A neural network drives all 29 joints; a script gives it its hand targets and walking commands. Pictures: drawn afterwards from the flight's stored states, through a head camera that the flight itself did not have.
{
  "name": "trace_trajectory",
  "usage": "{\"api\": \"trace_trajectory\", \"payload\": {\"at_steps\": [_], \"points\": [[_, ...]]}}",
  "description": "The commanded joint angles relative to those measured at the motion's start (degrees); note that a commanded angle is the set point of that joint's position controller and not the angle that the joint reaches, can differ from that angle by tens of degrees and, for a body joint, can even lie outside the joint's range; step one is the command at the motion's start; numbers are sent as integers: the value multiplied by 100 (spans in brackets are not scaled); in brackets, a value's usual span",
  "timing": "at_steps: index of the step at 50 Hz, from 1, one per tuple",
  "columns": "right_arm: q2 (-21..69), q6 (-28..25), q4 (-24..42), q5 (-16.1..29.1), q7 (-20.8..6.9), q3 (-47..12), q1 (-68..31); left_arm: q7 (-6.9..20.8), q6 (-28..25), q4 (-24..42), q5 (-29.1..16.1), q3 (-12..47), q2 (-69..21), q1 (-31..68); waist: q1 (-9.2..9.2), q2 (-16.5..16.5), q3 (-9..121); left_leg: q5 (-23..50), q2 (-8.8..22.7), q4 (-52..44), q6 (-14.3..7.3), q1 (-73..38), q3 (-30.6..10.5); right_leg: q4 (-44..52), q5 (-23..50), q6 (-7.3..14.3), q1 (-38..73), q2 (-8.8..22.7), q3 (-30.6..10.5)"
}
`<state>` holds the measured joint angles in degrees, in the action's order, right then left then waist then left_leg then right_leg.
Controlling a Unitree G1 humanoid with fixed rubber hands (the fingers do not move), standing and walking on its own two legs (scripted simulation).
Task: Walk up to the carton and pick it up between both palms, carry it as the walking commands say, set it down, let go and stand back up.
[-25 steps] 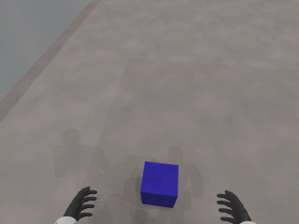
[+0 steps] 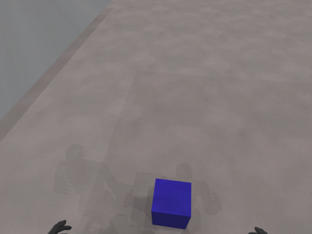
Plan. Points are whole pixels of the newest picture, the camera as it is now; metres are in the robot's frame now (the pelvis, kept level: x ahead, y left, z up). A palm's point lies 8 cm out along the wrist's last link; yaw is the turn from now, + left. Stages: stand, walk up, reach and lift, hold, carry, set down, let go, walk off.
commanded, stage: stand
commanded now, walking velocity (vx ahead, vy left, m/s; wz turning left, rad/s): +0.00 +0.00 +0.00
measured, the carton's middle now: (170, 204) +0.40 -0.06 -0.64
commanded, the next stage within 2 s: none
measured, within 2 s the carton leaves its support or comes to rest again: neither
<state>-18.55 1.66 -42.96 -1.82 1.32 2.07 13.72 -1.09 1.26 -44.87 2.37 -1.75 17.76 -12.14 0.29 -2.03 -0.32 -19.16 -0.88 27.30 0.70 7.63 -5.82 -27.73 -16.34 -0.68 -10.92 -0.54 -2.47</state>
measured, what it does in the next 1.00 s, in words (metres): stands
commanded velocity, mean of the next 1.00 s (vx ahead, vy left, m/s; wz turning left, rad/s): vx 0.00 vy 0.00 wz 0.00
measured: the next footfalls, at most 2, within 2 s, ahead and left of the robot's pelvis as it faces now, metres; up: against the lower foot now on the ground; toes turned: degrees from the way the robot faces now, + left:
none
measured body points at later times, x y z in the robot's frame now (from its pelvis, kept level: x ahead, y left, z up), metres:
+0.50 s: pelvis -0.02 -0.01 +0.00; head -0.03 -0.02 +0.45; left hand +0.07 +0.29 -0.11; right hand +0.07 -0.30 -0.12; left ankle -0.05 +0.13 -0.74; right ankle -0.02 -0.13 -0.74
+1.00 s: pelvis -0.03 -0.01 +0.01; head -0.03 -0.02 +0.46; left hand +0.05 +0.30 -0.11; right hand +0.05 -0.31 -0.12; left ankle -0.05 +0.13 -0.74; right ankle -0.02 -0.13 -0.74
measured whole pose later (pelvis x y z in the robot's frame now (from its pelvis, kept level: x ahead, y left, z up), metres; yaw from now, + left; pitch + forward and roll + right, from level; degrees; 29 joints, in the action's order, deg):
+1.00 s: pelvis -0.03 -0.01 +0.01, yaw +0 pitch -2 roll +0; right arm -21.3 -0.2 -56.3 -0.8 0.6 0.0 11.6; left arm -0.3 -0.5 -58.6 1.2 0.8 20.4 -9.4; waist 0.3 -1.5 -1.5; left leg -13.8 -0.3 21.6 1.3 5.7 -5.7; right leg -22.2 -10.9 -0.3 -9.1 -0.7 -2.7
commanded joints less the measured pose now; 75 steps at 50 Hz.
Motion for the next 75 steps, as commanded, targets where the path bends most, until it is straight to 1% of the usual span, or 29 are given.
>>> {"api": "trace_trajectory", "payload": {"at_steps": [1,6,9,15,18,20,22,24,27,33,35,43,44,46,47,49,55,59,60,61,62,63,71,73,75], "points": [[-970,-218,353,-2,55,280,-172,-53,-185,285,-1,-203,942,242,-3,102,309,1910,452,-426,-110,279,-266,198,1659,123,465,399,-196],[-992,-254,198,4,29,245,-229,-45,-205,107,-17,-166,1008,302,15,62,148,1505,460,-597,-128,378,-308,320,1380,134,423,425,-253],[-1034,-271,107,9,24,236,-264,-31,-232,-11,-21,-140,1046,324,17,12,158,1362,464,-636,-137,374,-307,388,1346,152,437,453,-307],[-1035,-292,-90,25,6,188,-281,-21,-265,-213,-34,-108,1102,375,12,147,206,1304,474,-666,-140,293,-285,489,1338,170,460,491,-356],[-1094,-295,-210,44,0,180,-270,-15,-272,-328,-46,-87,1148,385,-9,107,151,1194,483,-691,-140,276,-287,562,1300,177,415,518,-401],[-1087,-288,-286,46,-3,158,-259,-16,-264,-416,-54,-74,1160,348,-1,184,126,1096,481,-708,-146,284,-285,616,1232,169,408,520,-415],[-1107,-286,-367,57,-4,149,-225,-16,-267,-479,-52,-76,1224,378,-24,190,88,1051,482,-718,-149,250,-278,673,1138,188,353,544,-456],[-1158,-285,-443,51,-10,148,-253,-9,-274,-541,-64,-61,1221,362,2,204,68,969,482,-739,-160,291,-286,709,1089,186,371,550,-462],[-1163,-289,-538,60,-22,128,-249,-4,-282,-639,-67,-49,1253,379,-13,249,49,926,478,-749,-165,262,-287,764,986,189,333,559,-485],[-1212,-292,-722,76,-25,96,-289,7,-283,-799,-90,-37,1332,391,8,179,27,939,499,-798,-174,273,-290,824,951,189,361,579,-511],[-1217,-298,-766,77,-28,87,-307,7,-285,-835,-93,-25,1318,412,1,205,35,934,500,-816,-174,261,-292,830,957,184,379,572,-508],[-1262,-301,-936,104,-22,57,-379,9,-282,-994,-120,-2,1358,446,30,146,37,1075,553,-888,-187,223,-322,831,1145,178,440,593,-506],[-1241,-304,-945,106,-25,52,-377,7,-282,-1010,-111,-7,1376,467,10,193,41,1087,557,-893,-179,200,-318,840,1118,178,429,588,-506],[-1270,-308,-980,101,-18,50,-366,14,-280,-1042,-119,2,1384,468,10,143,38,1086,554,-923,-180,214,-310,844,1164,177,471,598,-505],[-1258,-311,-993,106,-17,39,-386,14,-282,-1050,-119,-7,1403,498,12,177,64,1129,568,-916,-183,183,-328,831,1176,181,473,597,-493],[-1296,-309,-1033,98,-13,38,-400,15,-281,-1088,-130,5,1379,470,43,125,18,1153,568,-934,-187,220,-318,844,1203,181,492,609,-501],[-1311,-320,-1095,112,-17,41,-437,11,-277,-1152,-133,9,1426,555,6,138,20,1217,591,-992,-192,177,-324,842,1294,174,512,620,-484],[-1338,-322,-1143,113,-24,39,-484,24,-278,-1186,-141,21,1412,572,41,185,66,1174,597,-1015,-191,148,-326,858,1228,173,529,623,-475],[-1317,-322,-1148,121,-25,36,-488,21,-272,-1200,-134,21,1424,583,17,150,52,1163,603,-1016,-189,139,-318,869,1252,177,509,628,-497],[-1326,-322,-1161,115,-27,33,-509,21,-273,-1206,-143,26,1402,582,35,136,13,1159,601,-1034,-192,178,-317,879,1269,166,518,632,-483],[-1302,-326,-1165,116,-27,30,-479,23,-271,-1215,-138,22,1417,582,4,155,37,1169,592,-1032,-189,149,-312,872,1256,170,519,630,-479],[-1341,-325,-1183,122,-21,35,-489,26,-272,-1224,-141,25,1410,574,22,124,39,1176,599,-1037,-189,121,-311,886,1247,181,503,640,-485],[-1337,-322,-1252,121,-33,35,-521,25,-283,-1285,-148,28,1452,603,12,192,18,1202,601,-1049,-197,110,-302,916,1261,169,502,646,-483],[-1358,-326,-1271,122,-36,43,-549,26,-279,-1297,-145,28,1446,622,14,144,44,1185,609,-1064,-200,92,-306,915,1259,176,517,656,-485],[-1326,-326,-1287,124,-38,34,-526,25,-285,-1300,-153,29,1448,627,6,175,28,1202,612,-1058,-203,96,-307,937,1247,178,508,662,-493]]}}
